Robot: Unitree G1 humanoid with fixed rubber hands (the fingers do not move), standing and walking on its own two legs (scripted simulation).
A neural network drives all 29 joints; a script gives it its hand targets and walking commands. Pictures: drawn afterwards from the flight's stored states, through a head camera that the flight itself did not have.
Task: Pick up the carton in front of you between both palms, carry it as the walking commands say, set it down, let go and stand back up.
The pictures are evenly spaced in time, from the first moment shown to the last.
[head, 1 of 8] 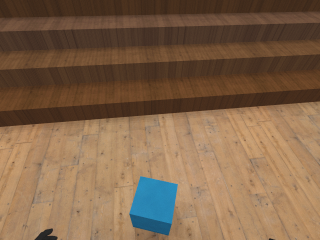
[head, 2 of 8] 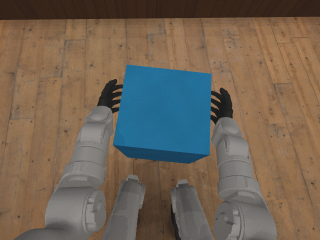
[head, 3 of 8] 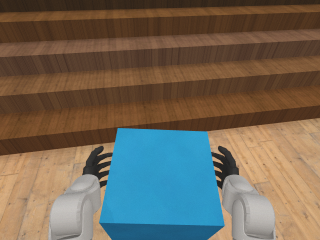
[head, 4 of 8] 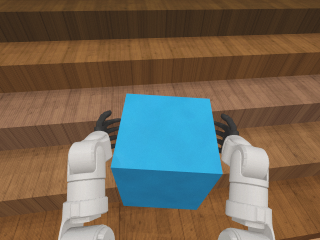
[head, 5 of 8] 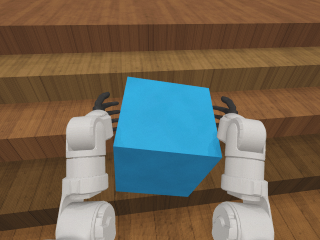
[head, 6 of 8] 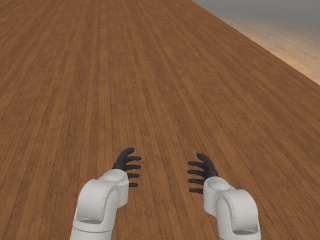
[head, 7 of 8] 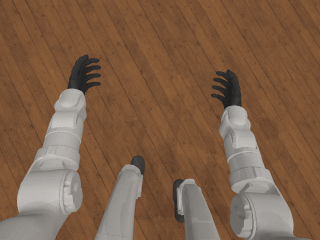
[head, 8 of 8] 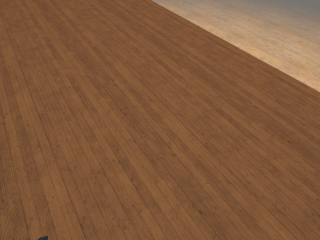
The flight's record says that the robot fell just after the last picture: no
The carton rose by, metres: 1.72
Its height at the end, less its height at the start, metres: +1.36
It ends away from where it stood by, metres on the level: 3.29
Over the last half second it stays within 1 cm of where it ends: yes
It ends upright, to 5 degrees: no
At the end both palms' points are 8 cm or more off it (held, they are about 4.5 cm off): yes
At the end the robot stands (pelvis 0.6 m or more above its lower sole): yes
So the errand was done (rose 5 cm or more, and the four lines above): no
